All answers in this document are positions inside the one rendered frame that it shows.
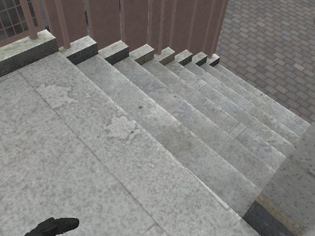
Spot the left robot hand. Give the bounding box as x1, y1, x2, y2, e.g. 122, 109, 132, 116
25, 217, 80, 236

